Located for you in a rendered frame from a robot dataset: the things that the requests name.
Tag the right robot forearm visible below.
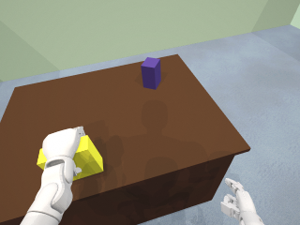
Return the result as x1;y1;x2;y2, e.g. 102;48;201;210
239;211;264;225

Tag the left robot forearm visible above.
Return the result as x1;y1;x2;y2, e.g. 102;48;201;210
20;156;74;225

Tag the sponge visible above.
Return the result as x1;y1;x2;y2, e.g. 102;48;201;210
37;135;104;181

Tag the robot right hand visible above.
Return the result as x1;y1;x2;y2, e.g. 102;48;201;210
220;178;257;221

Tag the robot left hand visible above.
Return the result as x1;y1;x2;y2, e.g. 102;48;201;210
42;126;86;177

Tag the table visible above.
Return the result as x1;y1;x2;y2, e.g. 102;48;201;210
0;54;251;225

